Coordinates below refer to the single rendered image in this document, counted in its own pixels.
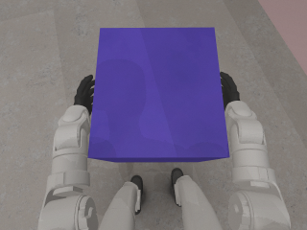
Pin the robot left hand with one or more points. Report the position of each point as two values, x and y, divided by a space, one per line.
84 92

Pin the right robot forearm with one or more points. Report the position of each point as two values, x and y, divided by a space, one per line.
251 165

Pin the carton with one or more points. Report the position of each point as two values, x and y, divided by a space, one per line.
158 97

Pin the left robot forearm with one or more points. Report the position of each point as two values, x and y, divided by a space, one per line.
69 175

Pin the robot right hand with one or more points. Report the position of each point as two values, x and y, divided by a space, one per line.
229 89

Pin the left robot upper arm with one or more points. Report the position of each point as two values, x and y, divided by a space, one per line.
71 213

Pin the right robot foot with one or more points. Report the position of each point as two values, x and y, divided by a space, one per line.
175 175

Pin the right robot upper arm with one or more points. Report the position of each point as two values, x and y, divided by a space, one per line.
257 211

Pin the robot right thigh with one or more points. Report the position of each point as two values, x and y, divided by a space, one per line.
197 212

